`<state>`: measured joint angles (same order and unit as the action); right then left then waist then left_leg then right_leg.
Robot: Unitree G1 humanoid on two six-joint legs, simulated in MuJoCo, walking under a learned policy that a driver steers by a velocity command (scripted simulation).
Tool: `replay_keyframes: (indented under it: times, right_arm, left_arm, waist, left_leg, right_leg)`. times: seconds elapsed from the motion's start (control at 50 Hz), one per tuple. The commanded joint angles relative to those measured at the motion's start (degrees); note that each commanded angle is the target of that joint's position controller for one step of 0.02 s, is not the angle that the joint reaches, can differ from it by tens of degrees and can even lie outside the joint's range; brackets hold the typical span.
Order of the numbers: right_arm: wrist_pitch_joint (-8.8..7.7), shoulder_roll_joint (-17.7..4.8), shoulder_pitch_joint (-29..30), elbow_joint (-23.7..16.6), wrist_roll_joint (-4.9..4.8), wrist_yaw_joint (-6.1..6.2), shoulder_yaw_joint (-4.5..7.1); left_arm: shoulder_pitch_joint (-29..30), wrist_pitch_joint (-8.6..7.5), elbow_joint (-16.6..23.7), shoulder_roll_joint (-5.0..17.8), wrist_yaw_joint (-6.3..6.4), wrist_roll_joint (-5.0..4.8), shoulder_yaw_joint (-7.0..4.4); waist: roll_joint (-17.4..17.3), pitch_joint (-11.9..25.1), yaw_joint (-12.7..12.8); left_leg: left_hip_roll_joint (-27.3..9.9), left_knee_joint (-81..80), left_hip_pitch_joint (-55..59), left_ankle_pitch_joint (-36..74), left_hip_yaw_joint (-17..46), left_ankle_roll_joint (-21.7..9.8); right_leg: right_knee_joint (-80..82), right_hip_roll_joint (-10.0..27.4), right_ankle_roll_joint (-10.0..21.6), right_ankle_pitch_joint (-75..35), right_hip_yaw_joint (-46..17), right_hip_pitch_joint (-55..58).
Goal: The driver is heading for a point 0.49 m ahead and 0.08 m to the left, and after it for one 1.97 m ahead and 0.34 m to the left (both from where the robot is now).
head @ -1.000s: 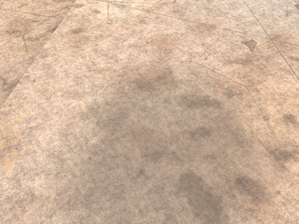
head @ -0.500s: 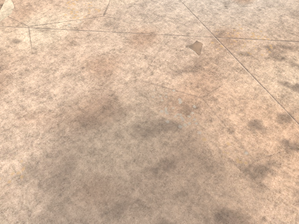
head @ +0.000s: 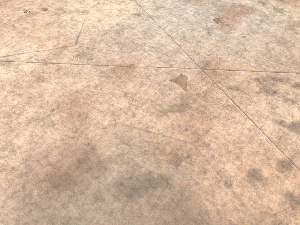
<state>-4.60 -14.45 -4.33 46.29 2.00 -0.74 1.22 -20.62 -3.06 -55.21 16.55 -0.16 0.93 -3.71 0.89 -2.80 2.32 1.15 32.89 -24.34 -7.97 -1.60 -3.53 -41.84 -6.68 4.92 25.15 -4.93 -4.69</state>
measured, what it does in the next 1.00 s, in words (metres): walks ahead, turning left: right foot, then left foot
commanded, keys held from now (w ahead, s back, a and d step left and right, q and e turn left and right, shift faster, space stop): w+q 0.72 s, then w+e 0.28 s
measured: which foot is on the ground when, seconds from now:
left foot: down 0.00-0.46, up 0.48-0.94, down 0.96-1.00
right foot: up 0.00-0.44, down 0.46-0.96, up 0.98-1.00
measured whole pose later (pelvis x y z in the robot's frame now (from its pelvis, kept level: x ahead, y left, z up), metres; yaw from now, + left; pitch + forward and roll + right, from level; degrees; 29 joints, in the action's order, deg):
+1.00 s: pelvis +0.49 +0.10 +0.00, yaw +22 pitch +1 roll -1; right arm -3.6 -12.7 0.2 43.1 3.4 -1.5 0.8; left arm -27.0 -3.4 -56.4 12.3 -0.5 -0.1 -1.4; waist -0.4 -3.1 4.8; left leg -0.4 32.2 -24.9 -8.4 -4.3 -4.3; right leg -40.9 1.8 1.6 25.4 4.4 -5.2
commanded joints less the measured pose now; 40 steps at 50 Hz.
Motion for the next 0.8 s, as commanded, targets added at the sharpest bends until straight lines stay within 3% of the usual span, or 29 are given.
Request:
replay_keyframes:
  times: [0.02,0.04,0.06,0.08,0.14,0.24,0.36,0.4,0.44,0.46,0.48,0.5,0.52,0.54,0.56,0.6,0.66,0.72,0.76,0.8]
  right_arm:
    - [1.41,-10.98,-15.22,2.59,-1.79,-0.27,3.78]
    - [1.40,-8.04,-11.70,1.90,-1.63,-0.58,3.17]
    - [1.32,-6.82,-10.64,2.10,-1.21,-0.53,2.80]
    - [1.07,-6.11,-10.96,2.87,-1.35,-0.31,2.54]
    - [0.31,-7.74,-13.76,4.40,-1.80,-0.02,3.17]
    - [0.81,-8.41,-18.85,5.79,-2.11,0.36,3.89]
    - [1.20,-8.59,-23.05,6.27,-1.16,0.72,4.43]
    - [1.31,-9.40,-21.40,5.48,-0.95,1.06,4.80]
    - [1.16,-10.41,-18.45,4.39,-1.15,1.07,5.17]
    - [0.66,-9.31,-18.08,3.89,-1.73,0.65,4.93]
    - [0.13,-5.20,-18.26,1.53,-3.20,0.38,3.87]
    - [0.50,-3.63,-23.08,0.18,-3.45,0.52,3.55]
    - [1.63,-7.13,-23.49,2.27,-1.62,1.01,3.98]
    - [1.88,-6.97,-19.97,2.59,-0.95,0.39,4.02]
    - [2.01,-5.44,-17.86,2.08,-0.88,-0.14,3.82]
    - [3.17,-5.31,-16.13,1.50,0.05,-1.12,3.91]
    - [4.21,-4.42,-12.25,-0.65,-0.19,-2.05,3.60]
    - [4.46,-3.89,-6.30,-3.18,0.02,-2.90,3.10]
    - [3.99,-2.39,-2.47,-4.45,-0.05,-3.14,2.20]
    - [3.57,-1.52,1.27,-5.51,0.02,-3.27,1.32]
  left_arm:
    - [-2.05,-1.06,3.99,5.87,-0.23,1.67,-0.65]
    - [2.93,-1.22,5.07,5.28,-0.60,1.77,-0.36]
    - [4.77,-1.23,5.82,4.29,-0.85,1.53,-0.12]
    - [4.86,-0.80,6.17,3.81,-0.94,2.01,0.10]
    - [4.95,0.19,6.31,2.75,-1.08,2.11,0.77]
    - [16.99,0.45,10.75,2.33,-1.07,1.27,1.47]
    - [24.89,-0.38,14.65,2.04,-1.06,0.28,2.19]
    - [22.58,-0.95,14.74,3.14,-0.86,0.12,1.92]
    - [14.21,-1.77,12.54,4.77,-0.19,0.06,1.16]
    - [7.73,-2.60,11.10,7.42,0.55,0.82,0.23]
    - [-1.00,-2.71,10.94,12.67,1.63,2.15,-1.05]
    - [-0.22,-1.52,10.67,16.04,1.61,2.20,-1.97]
    - [3.37,-0.83,11.22,10.77,1.37,1.56,-1.29]
    - [6.63,-0.88,12.22,5.54,1.03,1.01,-0.09]
    - [8.44,-1.10,12.24,3.72,0.87,1.06,0.43]
    - [7.19,-1.90,11.00,2.85,1.02,0.88,0.75]
    - [4.00,-3.19,9.28,3.48,0.62,0.04,0.31]
    - [2.13,-3.23,8.19,3.58,0.56,0.10,0.13]
    - [0.14,-3.27,6.74,2.78,0.17,0.50,0.50]
    - [-0.67,-3.30,5.59,3.56,-0.09,0.22,0.49]
  waist:
    - [-8.37,5.92,-4.44]
    - [-3.25,1.76,-4.28]
    - [-2.81,-0.60,-3.04]
    - [-4.13,-0.93,-1.92]
    - [-5.35,2.14,-1.05]
    - [-4.76,-0.09,-4.21]
    - [-5.83,0.04,-7.06]
    - [-6.47,0.71,-5.28]
    - [-5.51,3.47,-0.91]
    - [-1.62,7.73,1.98]
    - [6.72,16.69,5.11]
    - [16.93,17.86,1.35]
    - [8.59,11.11,-0.94]
    - [2.04,5.14,-0.92]
    - [1.89,2.22,-1.64]
    - [5.38,1.15,-2.33]
    - [4.84,2.38,-2.56]
    - [4.29,1.14,-1.99]
    - [3.91,-0.04,-1.17]
    - [4.43,-1.14,-0.85]
  left_leg:
    - [-20.56,-18.03,30.22,-19.83,41.02,-14.09]
    - [-18.04,-18.86,23.74,-17.93,34.50,-13.01]
    - [-15.21,-20.20,18.97,-12.65,29.68,-11.31]
    - [-12.94,-20.92,16.18,-6.87,26.25,-10.17]
    - [-10.15,-21.08,14.86,7.83,20.75,-10.77]
    - [-8.36,-22.98,15.67,6.19,19.73,-10.37]
    - [-8.26,-17.96,19.78,14.04,21.49,-8.83]
    - [-8.64,-14.97,19.09,16.40,23.11,-7.24]
    - [-6.92,-7.97,15.92,19.49,23.63,-5.16]
    - [-3.16,2.09,12.24,17.34,20.81,-3.65]
    - [1.32,18.35,3.67,3.82,13.94,-1.64]
    - [7.13,28.53,-9.85,-25.20,8.31,-1.34]
    - [1.11,34.84,-13.38,-21.30,8.26,-1.90]
    - [-0.85,34.74,-12.77,-15.81,8.07,-1.72]
    - [-2.42,32.93,-11.53,-12.48,7.39,-1.10]
    - [-3.88,31.93,-10.34,-10.18,6.05,0.01]
    - [-4.30,32.09,-13.32,-6.53,4.90,0.84]
    - [-5.12,28.44,-17.47,-1.77,3.73,1.82]
    - [-4.14,19.84,-15.02,2.07,3.69,1.91]
    - [-3.11,10.16,-10.18,4.60,1.25,1.60]
  right_leg:
    - [-30.14,4.11,0.09,1.90,0.81,-32.95]
    - [-27.64,6.60,-0.29,-2.76,0.81,-32.84]
    - [-23.43,8.47,-0.82,-5.13,1.10,-31.18]
    - [-20.18,9.53,-1.81,-6.21,1.39,-28.63]
    - [-15.76,9.48,-4.57,-8.79,3.42,-25.11]
    - [-3.10,9.94,-7.80,-17.60,4.48,-29.16]
    - [6.89,7.58,-7.44,-20.44,4.40,-26.89]
    - [10.61,6.76,-6.41,-17.94,3.64,-21.07]
    - [16.12,4.96,-4.79,-16.34,4.28,-8.23]
    - [18.72,8.88,-2.95,-15.34,0.69,2.23]
    - [21.54,23.27,0.53,-2.12,-14.21,15.98]
    - [28.13,32.61,5.52,2.43,-35.86,20.04]
    - [27.34,31.62,6.15,7.88,-34.27,13.43]
    - [28.35,28.18,5.04,4.12,-25.51,6.60]
    - [29.90,25.29,3.89,-4.53,-17.58,2.16]
    - [30.92,21.61,2.38,-16.68,-7.99,-0.42]
    - [31.18,21.52,3.02,-29.54,-1.45,1.62]
    - [32.35,21.31,3.56,-33.68,3.94,2.66]
    - [33.18,19.48,3.60,-34.22,6.35,0.76]
    - [34.02,18.54,3.50,-34.58,8.17,-0.94]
